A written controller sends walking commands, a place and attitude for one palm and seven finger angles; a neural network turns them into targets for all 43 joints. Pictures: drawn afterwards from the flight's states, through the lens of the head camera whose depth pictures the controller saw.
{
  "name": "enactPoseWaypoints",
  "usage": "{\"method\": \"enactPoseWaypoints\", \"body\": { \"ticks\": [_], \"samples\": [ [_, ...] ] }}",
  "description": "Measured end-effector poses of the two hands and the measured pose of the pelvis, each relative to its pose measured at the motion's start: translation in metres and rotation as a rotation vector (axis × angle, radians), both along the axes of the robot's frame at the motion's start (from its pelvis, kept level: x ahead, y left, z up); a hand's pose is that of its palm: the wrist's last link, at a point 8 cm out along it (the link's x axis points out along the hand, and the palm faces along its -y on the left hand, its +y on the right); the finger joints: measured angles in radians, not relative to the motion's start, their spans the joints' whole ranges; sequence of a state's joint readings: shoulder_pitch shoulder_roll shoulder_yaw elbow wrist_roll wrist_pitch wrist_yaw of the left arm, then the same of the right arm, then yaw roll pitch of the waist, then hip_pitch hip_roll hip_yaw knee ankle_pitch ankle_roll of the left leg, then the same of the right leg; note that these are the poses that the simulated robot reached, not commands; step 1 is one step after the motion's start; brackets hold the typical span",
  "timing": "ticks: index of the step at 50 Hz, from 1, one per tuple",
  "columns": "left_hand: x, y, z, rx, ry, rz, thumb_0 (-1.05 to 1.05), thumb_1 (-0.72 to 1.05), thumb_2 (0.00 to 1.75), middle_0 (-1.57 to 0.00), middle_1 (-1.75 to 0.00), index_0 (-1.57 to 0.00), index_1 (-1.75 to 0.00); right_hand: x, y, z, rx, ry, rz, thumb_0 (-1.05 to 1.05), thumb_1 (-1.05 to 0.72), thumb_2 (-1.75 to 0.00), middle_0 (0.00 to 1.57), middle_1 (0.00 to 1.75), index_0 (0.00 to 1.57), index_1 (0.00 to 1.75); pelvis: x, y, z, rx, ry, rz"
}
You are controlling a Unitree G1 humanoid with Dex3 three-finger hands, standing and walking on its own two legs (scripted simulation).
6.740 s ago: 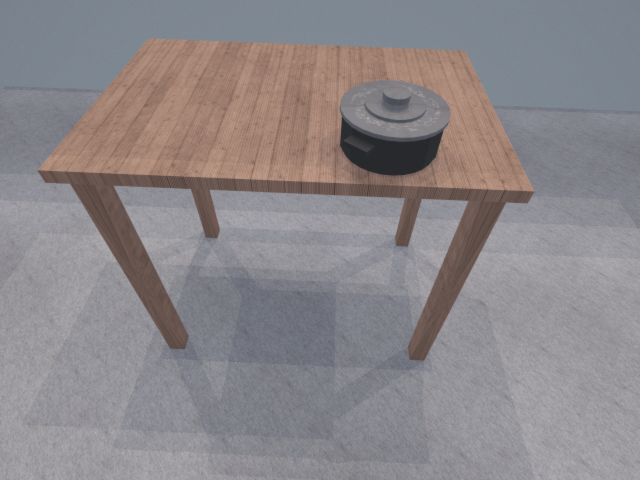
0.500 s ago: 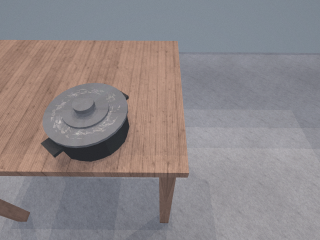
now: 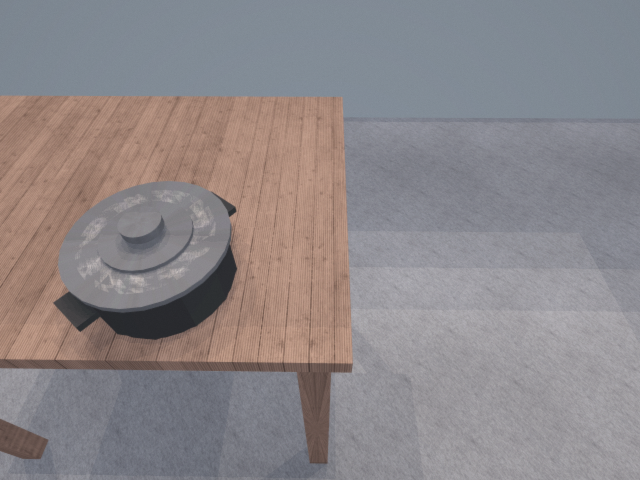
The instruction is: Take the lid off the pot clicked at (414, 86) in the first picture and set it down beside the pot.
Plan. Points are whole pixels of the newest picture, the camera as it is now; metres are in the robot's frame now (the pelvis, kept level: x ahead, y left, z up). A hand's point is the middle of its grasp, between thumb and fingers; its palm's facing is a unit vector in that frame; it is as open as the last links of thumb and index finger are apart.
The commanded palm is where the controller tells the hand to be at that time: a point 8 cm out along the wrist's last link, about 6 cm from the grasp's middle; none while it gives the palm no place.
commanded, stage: look again from close up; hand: left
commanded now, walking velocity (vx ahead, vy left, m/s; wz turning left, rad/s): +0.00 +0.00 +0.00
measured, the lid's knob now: (141, 224) +0.37 +0.25 +0.12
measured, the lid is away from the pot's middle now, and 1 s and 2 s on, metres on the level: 0.00 0.00 0.00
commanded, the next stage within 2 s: shuffle to correct the standing spot in 0.42 s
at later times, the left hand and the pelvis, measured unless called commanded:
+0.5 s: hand out of the picture -0.04 +0.16 -0.17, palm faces +0.05 -0.98 -0.19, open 7.4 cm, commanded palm none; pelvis -0.01 +0.00 +0.00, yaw +0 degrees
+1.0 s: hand out of the picture -0.05 +0.28 -0.18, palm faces +0.04 -0.96 -0.28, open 7.4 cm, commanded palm none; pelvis -0.06 +0.07 -0.01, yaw +1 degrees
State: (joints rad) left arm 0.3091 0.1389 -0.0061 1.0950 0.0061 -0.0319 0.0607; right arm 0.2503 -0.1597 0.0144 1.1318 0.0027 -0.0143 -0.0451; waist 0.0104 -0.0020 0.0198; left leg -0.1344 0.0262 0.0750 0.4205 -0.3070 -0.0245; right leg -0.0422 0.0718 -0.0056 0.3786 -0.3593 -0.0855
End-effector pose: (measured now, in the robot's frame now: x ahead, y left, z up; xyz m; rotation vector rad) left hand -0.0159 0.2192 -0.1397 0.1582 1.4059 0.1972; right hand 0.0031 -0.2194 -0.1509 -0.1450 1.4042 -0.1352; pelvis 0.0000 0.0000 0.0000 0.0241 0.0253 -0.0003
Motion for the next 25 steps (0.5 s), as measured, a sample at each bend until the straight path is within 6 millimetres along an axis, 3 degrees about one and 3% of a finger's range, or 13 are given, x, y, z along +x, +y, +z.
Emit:
{"method": "enactPoseWaypoints", "body": {
  "ticks": [12,25],
  "samples": [
    [-0.011,-0.013,-0.002,-0.021,0.017,0.010,0.01,0.91,0.89,-0.20,-0.30,-0.20,-0.30,-0.011,-0.004,0.002,-0.002,0.020,-0.010,0.01,-0.92,-0.90,0.19,0.30,0.20,0.30,-0.002,-0.006,0.000,-0.004,-0.002,-0.002],
    [-0.027,-0.015,-0.003,-0.040,0.042,0.019,0.01,0.91,0.89,-0.20,-0.30,-0.20,-0.30,-0.031,0.006,0.004,0.007,0.052,-0.020,0.01,-0.91,-0.90,0.19,0.30,0.20,0.30,-0.008,-0.003,0.001,-0.008,-0.006,-0.002]
  ]
}}
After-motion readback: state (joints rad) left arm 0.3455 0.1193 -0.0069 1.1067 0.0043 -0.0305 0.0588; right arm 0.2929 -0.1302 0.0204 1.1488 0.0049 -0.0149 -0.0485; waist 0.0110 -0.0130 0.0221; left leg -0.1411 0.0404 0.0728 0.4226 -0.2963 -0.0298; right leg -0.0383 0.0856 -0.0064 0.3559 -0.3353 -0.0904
